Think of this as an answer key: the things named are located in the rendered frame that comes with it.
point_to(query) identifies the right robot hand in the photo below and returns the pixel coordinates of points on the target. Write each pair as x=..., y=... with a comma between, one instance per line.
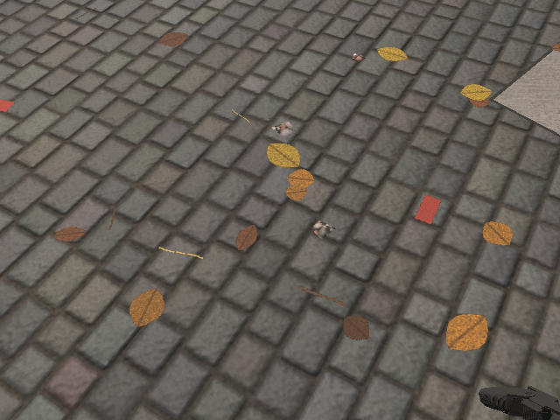
x=531, y=403

